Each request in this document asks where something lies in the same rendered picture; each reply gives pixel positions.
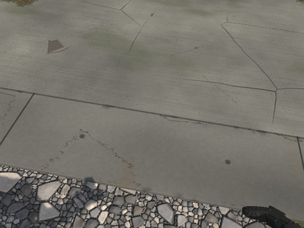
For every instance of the right robot hand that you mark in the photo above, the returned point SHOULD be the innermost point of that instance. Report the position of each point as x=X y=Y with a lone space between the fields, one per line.
x=272 y=216

